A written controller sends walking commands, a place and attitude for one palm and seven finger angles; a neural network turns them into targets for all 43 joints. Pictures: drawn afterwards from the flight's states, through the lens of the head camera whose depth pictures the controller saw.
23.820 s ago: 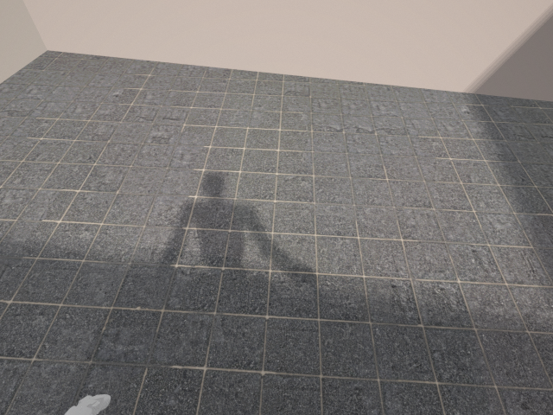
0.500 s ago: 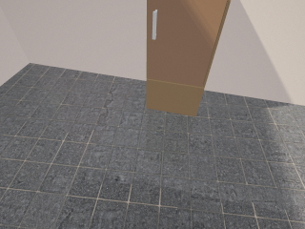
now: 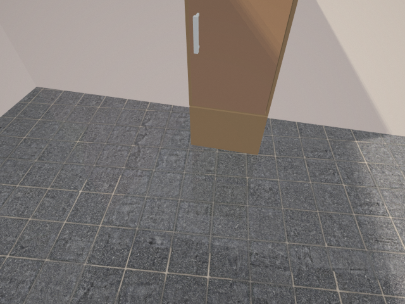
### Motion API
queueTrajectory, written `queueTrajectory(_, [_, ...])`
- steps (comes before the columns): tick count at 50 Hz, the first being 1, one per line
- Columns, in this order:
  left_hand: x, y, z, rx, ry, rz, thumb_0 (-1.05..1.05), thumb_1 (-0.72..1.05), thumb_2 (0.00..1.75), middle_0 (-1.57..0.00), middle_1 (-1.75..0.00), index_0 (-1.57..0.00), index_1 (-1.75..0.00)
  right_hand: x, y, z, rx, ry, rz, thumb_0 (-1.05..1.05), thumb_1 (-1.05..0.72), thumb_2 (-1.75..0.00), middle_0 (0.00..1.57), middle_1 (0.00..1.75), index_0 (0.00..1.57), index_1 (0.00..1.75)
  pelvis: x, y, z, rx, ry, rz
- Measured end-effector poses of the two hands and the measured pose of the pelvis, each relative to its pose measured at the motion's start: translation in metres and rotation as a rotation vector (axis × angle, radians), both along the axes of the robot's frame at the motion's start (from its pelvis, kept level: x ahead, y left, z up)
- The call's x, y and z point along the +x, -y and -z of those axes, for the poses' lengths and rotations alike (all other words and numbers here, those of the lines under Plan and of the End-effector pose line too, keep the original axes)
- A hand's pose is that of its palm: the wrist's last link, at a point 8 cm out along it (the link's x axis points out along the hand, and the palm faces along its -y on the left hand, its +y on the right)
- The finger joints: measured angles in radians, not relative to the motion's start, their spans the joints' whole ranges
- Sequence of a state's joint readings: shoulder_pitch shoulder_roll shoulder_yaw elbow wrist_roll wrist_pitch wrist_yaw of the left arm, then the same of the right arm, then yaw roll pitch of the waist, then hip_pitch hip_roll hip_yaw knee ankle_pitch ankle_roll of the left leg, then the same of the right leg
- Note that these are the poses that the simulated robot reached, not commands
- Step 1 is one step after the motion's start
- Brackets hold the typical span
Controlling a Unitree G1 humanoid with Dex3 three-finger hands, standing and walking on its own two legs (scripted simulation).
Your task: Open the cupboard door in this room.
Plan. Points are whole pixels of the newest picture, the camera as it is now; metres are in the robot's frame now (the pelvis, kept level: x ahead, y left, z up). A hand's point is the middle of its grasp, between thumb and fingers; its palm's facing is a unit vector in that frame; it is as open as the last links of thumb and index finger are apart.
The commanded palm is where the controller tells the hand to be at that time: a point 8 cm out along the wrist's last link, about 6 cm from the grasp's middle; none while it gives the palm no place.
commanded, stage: stand and wait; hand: left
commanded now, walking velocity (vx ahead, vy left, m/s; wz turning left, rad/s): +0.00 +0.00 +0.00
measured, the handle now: (196, 33) +1.18 +0.10 +0.01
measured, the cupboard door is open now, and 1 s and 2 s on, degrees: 0 0 0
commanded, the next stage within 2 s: look at it before walking up in 0.04 s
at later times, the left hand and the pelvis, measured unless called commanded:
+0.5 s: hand out of the picture -0.03 +0.15 -0.18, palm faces +0.06 -0.98 -0.16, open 7.4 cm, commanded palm none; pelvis +0.00 +0.00 +0.00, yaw +0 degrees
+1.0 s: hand out of the picture -0.01 +0.17 -0.19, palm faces +0.12 -0.98 -0.13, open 7.4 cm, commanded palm none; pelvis +0.03 +0.02 -0.01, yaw +1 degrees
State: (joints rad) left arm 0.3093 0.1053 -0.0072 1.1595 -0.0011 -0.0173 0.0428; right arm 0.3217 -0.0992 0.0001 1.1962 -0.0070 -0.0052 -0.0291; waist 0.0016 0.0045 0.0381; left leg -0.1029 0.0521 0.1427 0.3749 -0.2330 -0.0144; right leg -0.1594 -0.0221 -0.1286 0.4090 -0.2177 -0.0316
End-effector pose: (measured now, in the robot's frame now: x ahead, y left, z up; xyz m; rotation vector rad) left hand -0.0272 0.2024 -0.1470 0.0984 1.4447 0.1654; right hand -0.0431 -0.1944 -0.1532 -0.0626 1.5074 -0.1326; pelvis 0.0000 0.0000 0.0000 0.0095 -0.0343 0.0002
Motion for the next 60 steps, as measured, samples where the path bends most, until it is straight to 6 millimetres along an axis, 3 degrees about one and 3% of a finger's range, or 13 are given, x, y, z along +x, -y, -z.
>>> queueTrajectory(6, [-0.012,0.017,0.003,-0.033,-0.017,-0.015,0.01,0.91,0.9,-0.2,-0.3,-0.2,-0.3,0.019,0.005,0.0,-0.009,0.055,-0.012,0.0,-0.91,-0.9,0.2,0.3,0.19,0.3,-0.002,0.003,0.0,-0.001,-0.001,0.0])
queueTrajectory(12, [-0.016,0.022,0.003,-0.04,-0.013,-0.022,0.01,0.9,0.9,-0.2,-0.3,-0.2,-0.3,0.023,0.012,-0.001,-0.026,0.068,-0.02,0.01,-0.92,-0.9,0.2,0.3,0.19,0.3,-0.003,0.005,0.0,-0.002,-0.001,-0.001])
queueTrajectory(30, [-0.001,0.0,0.0,0.005,0.013,0.0,0.01,0.91,0.9,-0.2,-0.3,-0.2,-0.3,0.001,0.002,-0.001,-0.005,0.017,0.001,0.0,-0.91,-0.9,0.2,0.3,0.19,0.3,-0.003,0.002,0.001,-0.003,-0.013,0.0])
queueTrajectory(39, [0.007,-0.008,0.001,0.009,0.02,0.006,0.01,0.91,0.9,-0.2,-0.3,-0.2,-0.3,0.004,0.0,-0.002,-0.014,0.017,0.001,0.0,-0.91,-0.9,0.2,0.3,0.19,0.3,0.001,-0.002,0.001,-0.004,-0.013,0.001])
queueTrajectory(47, [0.009,-0.014,0.011,-0.019,0.007,-0.038,0.01,0.91,0.9,-0.2,-0.3,-0.2,-0.3,0.016,0.0,0.0,-0.033,0.011,-0.006,0.0,-0.91,-0.9,0.2,0.3,0.19,0.3,0.019,-0.01,0.008,-0.016,-0.029,-0.01])
queueTrajectory(52, [0.01,-0.027,0.023,-0.044,-0.03,-0.079,0.01,0.9,0.9,-0.2,-0.3,-0.2,-0.3,0.039,-0.005,-0.002,-0.071,0.013,-0.019,0.0,-0.91,-0.9,0.2,0.3,0.19,0.3,0.042,-0.026,0.016,-0.04,-0.039,-0.024])
queueTrajectory(56, [0.032,-0.041,0.023,-0.055,-0.088,-0.032,0.01,0.91,0.9,-0.2,-0.3,-0.2,-0.3,0.054,-0.016,-0.006,-0.097,0.051,0.018,0.0,-0.91,-0.9,0.2,0.3,0.19,0.3,0.066,-0.038,0.016,-0.029,-0.043,-0.002])
queueTrajectory(60, [0.098,-0.055,0.015,-0.04,-0.022,0.014,0.01,0.91,0.9,-0.2,-0.3,-0.2,-0.3,0.051,-0.032,-0.015,-0.08,-0.019,0.043,0.0,-0.91,-0.9,0.2,0.3,0.19,0.3,0.092,-0.042,0.008,-0.038,-0.047,-0.004])
